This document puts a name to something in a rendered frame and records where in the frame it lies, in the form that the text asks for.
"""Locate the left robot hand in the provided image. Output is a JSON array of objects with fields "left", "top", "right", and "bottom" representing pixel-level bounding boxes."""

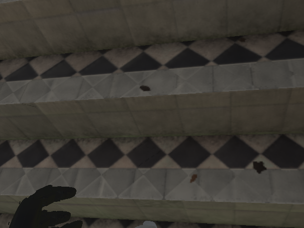
[{"left": 8, "top": 184, "right": 83, "bottom": 228}]

